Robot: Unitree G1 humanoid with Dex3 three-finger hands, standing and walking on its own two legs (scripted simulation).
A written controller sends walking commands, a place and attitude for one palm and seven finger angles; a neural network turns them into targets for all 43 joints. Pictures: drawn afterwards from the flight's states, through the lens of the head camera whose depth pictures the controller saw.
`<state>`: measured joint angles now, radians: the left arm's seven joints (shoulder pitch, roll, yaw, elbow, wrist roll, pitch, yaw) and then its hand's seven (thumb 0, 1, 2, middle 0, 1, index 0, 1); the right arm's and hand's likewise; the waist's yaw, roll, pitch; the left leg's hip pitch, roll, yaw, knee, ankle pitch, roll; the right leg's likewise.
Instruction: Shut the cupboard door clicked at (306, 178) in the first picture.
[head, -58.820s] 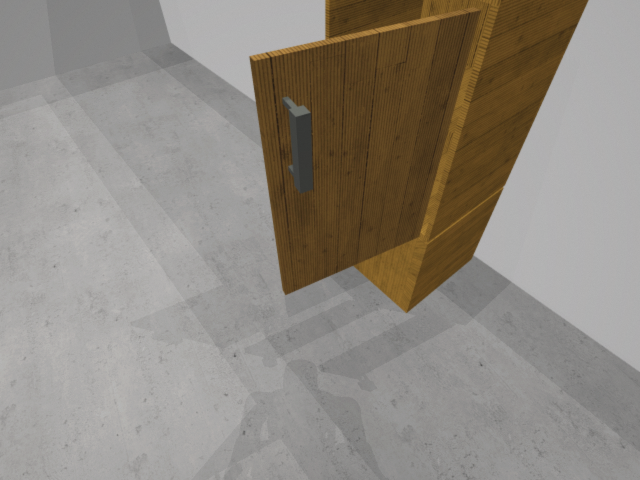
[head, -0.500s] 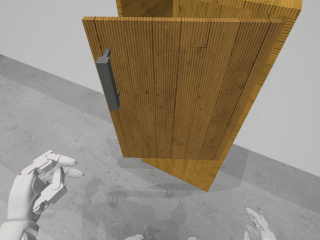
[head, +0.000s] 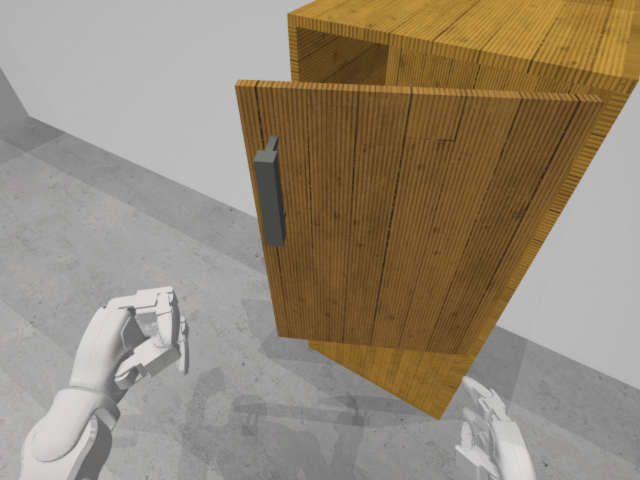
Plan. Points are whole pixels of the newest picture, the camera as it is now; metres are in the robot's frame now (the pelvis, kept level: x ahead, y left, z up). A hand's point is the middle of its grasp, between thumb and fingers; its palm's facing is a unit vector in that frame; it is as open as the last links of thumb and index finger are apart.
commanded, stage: raise the hand and make a fist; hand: left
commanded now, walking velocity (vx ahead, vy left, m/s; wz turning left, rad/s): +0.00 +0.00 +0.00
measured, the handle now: (274, 192) +0.45 +0.12 +0.13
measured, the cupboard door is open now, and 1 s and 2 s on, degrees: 25 25 25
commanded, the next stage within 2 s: bring the fist close to the handle in 0.54 s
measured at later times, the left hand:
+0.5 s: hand (188, 330) +0.22 +0.16 +0.15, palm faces +0.06 -1.00 -0.05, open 3.1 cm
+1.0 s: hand (236, 305) +0.26 +0.12 +0.14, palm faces -0.07 -1.00 -0.02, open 3.1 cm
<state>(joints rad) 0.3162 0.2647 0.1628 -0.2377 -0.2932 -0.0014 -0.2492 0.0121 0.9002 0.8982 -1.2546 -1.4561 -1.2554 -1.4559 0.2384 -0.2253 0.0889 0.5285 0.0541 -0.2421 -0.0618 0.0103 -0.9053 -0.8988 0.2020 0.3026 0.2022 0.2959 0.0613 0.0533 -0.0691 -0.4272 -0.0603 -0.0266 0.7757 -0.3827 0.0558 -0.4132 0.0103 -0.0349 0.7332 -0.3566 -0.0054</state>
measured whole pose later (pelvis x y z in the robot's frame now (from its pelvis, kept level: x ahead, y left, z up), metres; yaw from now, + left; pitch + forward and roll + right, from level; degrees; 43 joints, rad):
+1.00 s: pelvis +0.00 -0.02 +0.01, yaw -1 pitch +0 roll +0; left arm 0.13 0.21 0.08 -0.17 -0.25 0.06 -0.17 0.01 0.90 0.90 -1.30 -1.50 -1.30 -1.50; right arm 0.24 -0.24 0.07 0.60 0.06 -0.25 -0.07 0.01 -0.91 -0.90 0.20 0.30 0.20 0.30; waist 0.04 0.06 -0.03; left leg -0.32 -0.05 -0.02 0.66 -0.33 0.03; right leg -0.33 0.02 -0.03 0.65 -0.32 -0.03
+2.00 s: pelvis +0.00 -0.04 +0.01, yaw -1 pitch +0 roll +0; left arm -0.20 0.17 0.07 0.17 -0.18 0.06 -0.02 0.01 0.90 0.90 -1.30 -1.50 -1.30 -1.50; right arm 0.21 -0.25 0.05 0.60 0.05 -0.06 -0.05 0.01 -0.91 -0.90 0.20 0.30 0.20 0.30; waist 0.01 0.05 -0.02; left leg -0.30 -0.02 -0.02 0.62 -0.32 0.01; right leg -0.31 0.05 -0.02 0.62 -0.31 -0.05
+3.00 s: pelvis +0.00 -0.01 +0.01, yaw -1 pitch +6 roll +0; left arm -0.84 0.24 0.06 0.96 -0.18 -0.16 -0.20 0.01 0.90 0.90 -1.30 -1.50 -1.31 -1.50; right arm 0.30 -0.26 0.05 0.68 0.05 -0.10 -0.03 0.01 -0.91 -0.90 0.20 0.30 0.20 0.30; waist -0.07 0.02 -0.03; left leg -0.47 -0.06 -0.01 0.69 -0.32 0.04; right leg -0.48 0.01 -0.02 0.69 -0.31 -0.02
